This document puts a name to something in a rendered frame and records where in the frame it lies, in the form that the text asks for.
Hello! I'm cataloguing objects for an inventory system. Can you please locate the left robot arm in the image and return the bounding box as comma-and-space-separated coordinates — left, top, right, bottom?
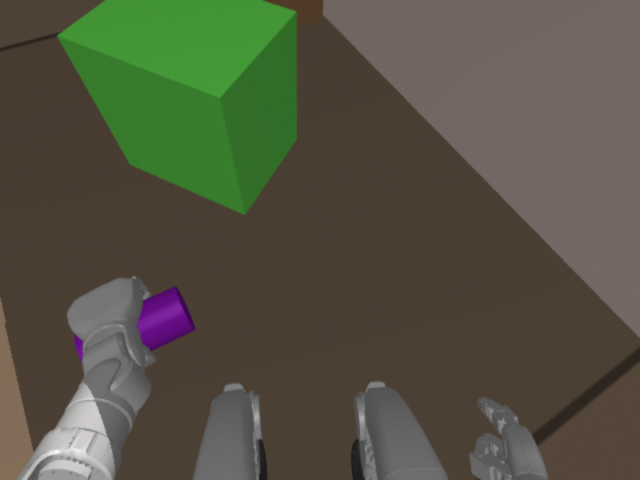
16, 320, 151, 480

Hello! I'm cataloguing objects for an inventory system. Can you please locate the right robot hand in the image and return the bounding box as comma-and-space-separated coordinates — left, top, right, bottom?
469, 397, 548, 480

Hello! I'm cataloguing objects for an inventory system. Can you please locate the left robot hand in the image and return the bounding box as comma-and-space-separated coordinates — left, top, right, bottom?
67, 276, 156, 367

